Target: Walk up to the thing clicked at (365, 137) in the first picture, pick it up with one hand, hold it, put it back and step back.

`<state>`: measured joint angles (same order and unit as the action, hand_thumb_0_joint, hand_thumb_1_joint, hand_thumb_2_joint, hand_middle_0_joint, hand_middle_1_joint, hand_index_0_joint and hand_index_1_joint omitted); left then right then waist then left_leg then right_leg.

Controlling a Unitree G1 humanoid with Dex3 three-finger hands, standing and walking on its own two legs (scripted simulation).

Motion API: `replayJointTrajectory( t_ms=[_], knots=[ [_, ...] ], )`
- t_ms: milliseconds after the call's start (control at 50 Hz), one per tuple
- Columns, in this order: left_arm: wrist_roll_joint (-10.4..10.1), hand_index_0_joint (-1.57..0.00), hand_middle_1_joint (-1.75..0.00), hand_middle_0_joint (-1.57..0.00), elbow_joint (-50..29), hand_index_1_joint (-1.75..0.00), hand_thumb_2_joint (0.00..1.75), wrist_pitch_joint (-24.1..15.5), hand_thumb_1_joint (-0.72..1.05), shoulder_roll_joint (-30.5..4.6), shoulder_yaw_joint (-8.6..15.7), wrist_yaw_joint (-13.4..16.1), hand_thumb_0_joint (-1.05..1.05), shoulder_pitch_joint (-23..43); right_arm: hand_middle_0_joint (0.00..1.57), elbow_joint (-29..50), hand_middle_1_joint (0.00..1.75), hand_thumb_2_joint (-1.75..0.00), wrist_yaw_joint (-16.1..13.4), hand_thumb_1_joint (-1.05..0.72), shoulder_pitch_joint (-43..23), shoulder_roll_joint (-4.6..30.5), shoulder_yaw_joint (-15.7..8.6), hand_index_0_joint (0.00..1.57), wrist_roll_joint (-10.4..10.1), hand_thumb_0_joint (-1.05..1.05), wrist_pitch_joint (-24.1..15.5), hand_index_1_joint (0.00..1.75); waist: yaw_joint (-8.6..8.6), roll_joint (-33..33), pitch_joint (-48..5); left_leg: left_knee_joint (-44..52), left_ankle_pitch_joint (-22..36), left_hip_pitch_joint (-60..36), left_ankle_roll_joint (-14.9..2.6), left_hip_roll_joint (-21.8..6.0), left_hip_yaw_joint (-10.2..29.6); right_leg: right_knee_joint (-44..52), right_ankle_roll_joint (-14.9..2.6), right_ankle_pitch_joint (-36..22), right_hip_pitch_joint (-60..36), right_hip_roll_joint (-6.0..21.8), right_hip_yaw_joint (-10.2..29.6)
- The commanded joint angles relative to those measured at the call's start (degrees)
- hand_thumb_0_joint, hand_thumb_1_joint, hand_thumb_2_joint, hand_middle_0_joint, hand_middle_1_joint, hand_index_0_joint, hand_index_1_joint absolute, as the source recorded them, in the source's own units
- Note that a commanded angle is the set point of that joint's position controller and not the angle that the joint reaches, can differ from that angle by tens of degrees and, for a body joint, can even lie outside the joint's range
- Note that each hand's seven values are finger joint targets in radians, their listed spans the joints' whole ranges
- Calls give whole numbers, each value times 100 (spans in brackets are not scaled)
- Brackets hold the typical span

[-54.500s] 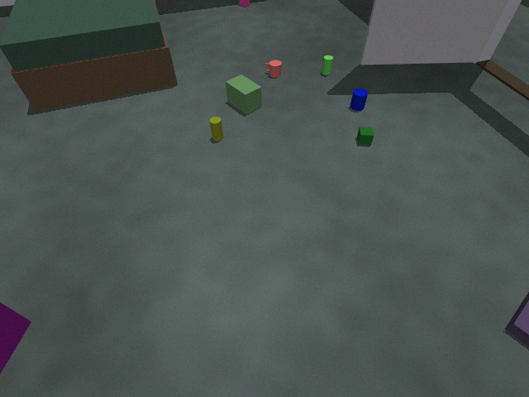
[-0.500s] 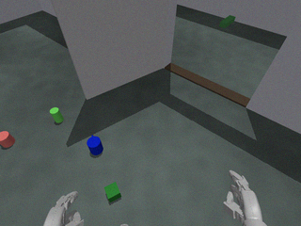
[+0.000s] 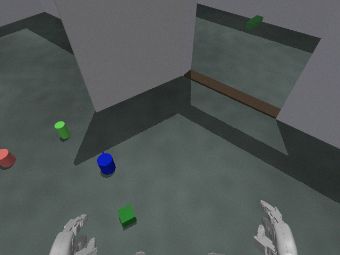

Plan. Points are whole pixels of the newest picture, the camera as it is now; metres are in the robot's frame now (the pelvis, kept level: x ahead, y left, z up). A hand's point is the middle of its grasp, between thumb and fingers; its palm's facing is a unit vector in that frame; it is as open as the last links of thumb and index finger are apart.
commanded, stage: home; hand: left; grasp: from above
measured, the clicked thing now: (127, 215) +0.45 +0.22 -0.68
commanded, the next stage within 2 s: stand in 1.26 s
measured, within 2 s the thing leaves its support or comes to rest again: neither
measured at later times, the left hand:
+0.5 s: hand (93, 249) +0.17 +0.18 -0.04, palm faces +0.05 -0.98 -0.20, open 8.2 cm
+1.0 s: hand (93, 248) +0.17 +0.18 -0.05, palm faces +0.05 -0.98 -0.20, open 7.5 cm
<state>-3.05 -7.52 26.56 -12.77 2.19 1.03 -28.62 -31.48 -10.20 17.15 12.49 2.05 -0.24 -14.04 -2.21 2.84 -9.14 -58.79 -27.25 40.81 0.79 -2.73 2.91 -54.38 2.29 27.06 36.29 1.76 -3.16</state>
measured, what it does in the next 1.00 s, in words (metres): stands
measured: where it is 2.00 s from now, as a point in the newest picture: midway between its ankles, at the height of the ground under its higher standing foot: outside the picture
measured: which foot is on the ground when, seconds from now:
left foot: down 0.00-1.00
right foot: down 0.00-1.00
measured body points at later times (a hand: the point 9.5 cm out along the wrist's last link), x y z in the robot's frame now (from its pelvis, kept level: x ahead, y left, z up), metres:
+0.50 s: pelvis +0.01 +0.00 +0.00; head +0.02 +0.01 +0.45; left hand +0.16 +0.23 -0.03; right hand +0.17 -0.25 -0.06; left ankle +0.02 +0.12 -0.68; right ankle +0.00 -0.15 -0.68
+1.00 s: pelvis +0.01 +0.00 +0.00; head +0.02 +0.01 +0.45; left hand +0.16 +0.23 -0.03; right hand +0.17 -0.25 -0.06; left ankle +0.02 +0.12 -0.68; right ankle +0.00 -0.15 -0.68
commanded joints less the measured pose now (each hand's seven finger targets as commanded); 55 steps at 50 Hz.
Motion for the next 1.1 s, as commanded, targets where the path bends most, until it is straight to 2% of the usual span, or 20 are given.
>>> replayJointTrajectory(
  t_ms=[0, 80, 100, 140, 180, 220, 240, 300, 320, 340, 360, 400, 440, 640, 740, 780, 840, 860, 1060, 1080],
  knots=[
    [48, -18, -27, -18, -1129, -27, 81, -319, 75, -574, 323, 35, 0, 196, 20, 940, 30, -90, -97, -90, -533, 704, -310, 20, 6, 0, -365, 30, 40, 23, -285, 1153, 635, -544, -110, 209, -43, 905, -189, -587, -39, -291, -165],
    [32, -18, -27, -18, -1073, -27, 81, -321, 74, -633, 406, 25, 0, 140, 20, 923, 30, -90, -111, -90, -458, 732, -341, 20, 7, 0, -365, 30, -7, -31, -480, 1019, 976, -659, -116, 226, -98, 887, -184, -878, -120, -282, -126],
    [37, -17, -26, -17, -1111, -26, 76, -329, 66, -560, 272, 14, 0, 198, 20, 898, 30, -90, -106, -90, -492, 707, -317, 20, 8, 0, -361, 30, -21, -37, -316, 1028, 960, -647, -123, 224, -102, 914, -175, -878, -68, -278, -130],
    [24, -19, -28, -19, -1093, -28, 82, -320, 76, -566, 333, 21, 0, 168, 20, 897, 30, -90, -117, -90, -475, 692, -317, 20, 11, 0, -367, 30, -8, -91, -398, 973, 945, -625, -133, 244, -131, 960, -160, -885, -85, -257, -97],
    [41, -18, -26, -18, -1088, -26, 77, -314, 68, -623, 345, 16, 0, 176, 20, 901, 30, -90, -121, -90, -497, 723, -324, 20, 13, 0, -380, 30, 2, -35, -308, 1051, 857, -628, -125, 226, -106, 930, -167, -794, -79, -273, -118],
    [57, -18, -27, -18, -1122, -27, 81, -314, 75, -667, 388, 29, 0, 208, 20, 880, 30, -90, -122, -90, -471, 745, -349, 20, 9, 0, -376, 30, -3, 88, -350, 1085, 888, -694, -103, 205, -94, 889, -188, -788, -32, -283, -120],
    [45, -19, -28, -19, -1094, -28, 85, -309, 81, -549, 292, 22, 0, 156, 20, 887, 30, -90, -120, -90, -464, 714, -333, 20, 11, 0, -377, 30, -13, 45, -428, 1034, 1063, -731, -101, 211, -98, 885, -191, -943, -103, -276, -122],
    [44, -18, -26, -18, -1074, -26, 78, -293, 69, -640, 347, 28, 0, 163, 20, 880, 30, -90, -113, -90, -458, 733, -340, 20, 21, 0, -390, 30, 7, 81, -328, 1078, 1053, -684, -95, 204, -67, 835, -194, -925, -78, -291, -139],
    [38, -19, -28, -19, -1098, -28, 82, -294, 76, -466, 175, 12, 0, 200, 20, 882, 30, -90, -111, -90, -466, 676, -310, 20, 10, 0, -378, 30, -14, 159, -365, 1059, 1122, -741, -90, 212, -76, 852, -196, -995, -73, -284, -129],
    [29, -19, -29, -19, -1011, -29, 86, -299, 82, -665, 409, 28, 0, 132, 20, 879, 30, -90, -125, -90, -446, 753, -366, 20, 16, 0, -375, 30, -18, -26, -446, 1017, 1222, -745, -107, 206, -80, 860, -181, -1083, -160, -291, -133],
    [44, -19, -28, -19, -1056, -28, 82, -296, 77, -547, 253, 24, 0, 167, 20, 915, 30, -90, -114, -90, -469, 729, -337, 20, 9, 0, -376, 30, -28, -61, -400, 1029, 1187, -731, -109, 201, -82, 851, -180, -1055, -103, -294, -128],
    [9, -19, -29, -19, -1114, -29, 85, -310, 82, -599, 382, 23, 0, 161, 20, 899, 30, -90, -110, -90, -452, 713, -342, 20, 14, 0, -359, 30, 15, 6, -453, 985, 1227, -724, -111, 223, -103, 895, -185, -1102, -199, -265, -113],
    [45, -19, -28, -19, -1081, -28, 84, -301, 80, -561, 234, 21, 0, 229, 20, 894, 30, -90, -89, -90, -502, 716, -319, 20, 9, 0, -360, 30, 9, 31, -286, 1067, 1092, -667, -106, 198, -57, 857, -196, -969, -96, -286, -136],
    [60, -20, -29, -20, -1137, -29, 87, -306, 86, -634, 318, 41, 0, 156, 20, 929, 30, -90, -105, -90, -487, 748, -350, 20, 11, 0, -333, 30, -5, 105, -327, 1128, 801, -668, -94, 181, -38, 852, -195, -721, -9, -290, -140],
    [26, -20, -30, -20, -1145, -30, 89, -307, 88, -681, 379, 45, 0, 132, 20, 916, 30, -90, -109, -90, -431, 744, -354, 20, 11, 0, -333, 30, -5, 64, -437, 1038, 1102, -691, -105, 197, -42, 816, -196, -987, -97, -287, -131],
    [24, -20, -30, -20, -1117, -30, 90, -316, 90, -513, 204, 27, 0, 151, 20, 940, 30, -90, -99, -90, -470, 711, -331, 20, 4, 0, -333, 30, -29, 30, -391, 1028, 1080, -689, -103, 183, -43, 831, -197, -955, -59, -289, -130],
    [17, -20, -30, -20, -1062, -30, 90, -291, 90, -657, 390, 50, 0, 54, 20, 941, 30, -90, -109, -90, -443, 733, -352, 20, -1, 0, -319, 30, -2, -95, -411, 999, 1059, -636, -128, 210, -70, 884, -179, -961, -119, -276, -120],
    [28, -20, -30, -20, -1159, -30, 90, -312, 90, -588, 265, 37, 0, 192, 20, 955, 30, -90, -95, -90, -501, 697, -316, 20, -1, 0, -320, 30, 9, 40, -270, 1020, 943, -578, -116, 213, -84, 898, -189, -862, -47, -266, -115],
    [16, -20, -30, -20, -1178, -30, 90, -317, 90, -659, 359, 52, 0, 128, 20, 941, 30, -90, -91, -90, -438, 736, -358, 20, 1, 0, -304, 30, 27, 122, -434, 1065, 1116, -680, -87, 171, -5, 778, -208, -976, -83, -293, -144],
    [14, -20, -30, -20, -1143, -30, 90, -305, 90, -559, 244, 30, 0, 108, 20, 959, 30, -90, -85, -90, -469, 708, -335, 20, -2, 0, -305, 30, 2, 98, -366, 1049, 1139, -689, -89, 172, -3, 792, -200, -1004, -38, -294, -152]
  ],
)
